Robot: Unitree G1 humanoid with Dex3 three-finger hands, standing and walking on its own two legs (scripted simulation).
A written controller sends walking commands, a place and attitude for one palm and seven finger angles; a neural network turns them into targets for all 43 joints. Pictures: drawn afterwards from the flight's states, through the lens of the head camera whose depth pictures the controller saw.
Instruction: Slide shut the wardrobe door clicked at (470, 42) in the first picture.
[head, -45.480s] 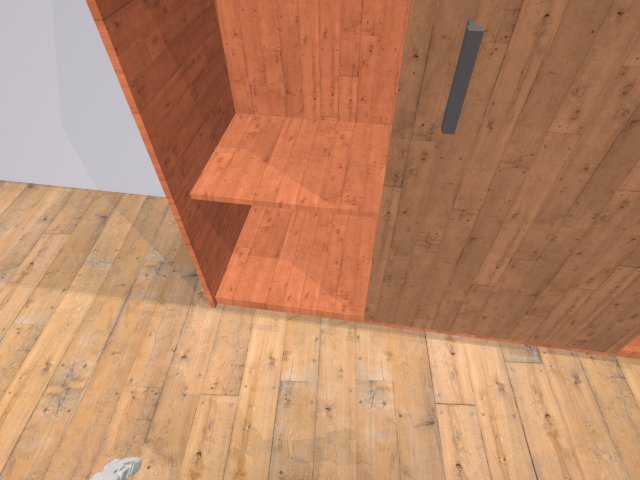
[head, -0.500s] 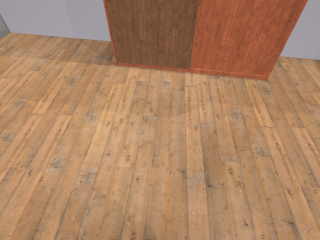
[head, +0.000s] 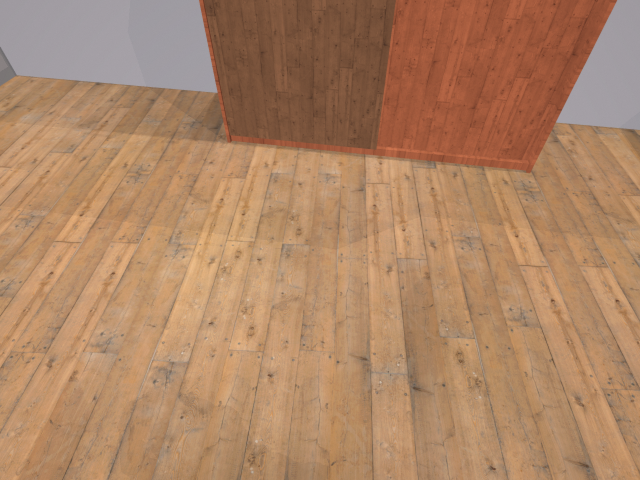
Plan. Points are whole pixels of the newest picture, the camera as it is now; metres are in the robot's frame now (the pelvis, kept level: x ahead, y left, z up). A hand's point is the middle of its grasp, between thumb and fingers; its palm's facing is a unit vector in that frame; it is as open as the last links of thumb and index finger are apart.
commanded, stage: look to check the result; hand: right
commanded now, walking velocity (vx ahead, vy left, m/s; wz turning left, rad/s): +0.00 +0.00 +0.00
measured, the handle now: out of the picture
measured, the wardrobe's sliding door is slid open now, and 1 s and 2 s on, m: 0.00 0.00 0.00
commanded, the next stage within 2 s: none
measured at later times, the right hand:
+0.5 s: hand out of the picture +0.00 -0.19 -0.18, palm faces +0.00 +0.98 -0.21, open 7.3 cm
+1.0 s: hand out of the picture +0.02 -0.21 -0.17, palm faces +0.00 +0.97 -0.25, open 7.3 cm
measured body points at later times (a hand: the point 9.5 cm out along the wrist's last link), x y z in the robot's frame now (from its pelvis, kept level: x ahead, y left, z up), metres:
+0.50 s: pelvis +0.00 +0.00 +0.00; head +0.01 -0.01 +0.45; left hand +0.01 +0.24 -0.15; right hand +0.00 -0.24 -0.16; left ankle +0.01 +0.13 -0.74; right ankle -0.02 -0.06 -0.74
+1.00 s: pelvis -0.01 +0.00 +0.00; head +0.00 +0.00 +0.45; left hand +0.03 +0.27 -0.14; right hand +0.02 -0.26 -0.15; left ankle +0.01 +0.13 -0.74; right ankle -0.02 -0.06 -0.74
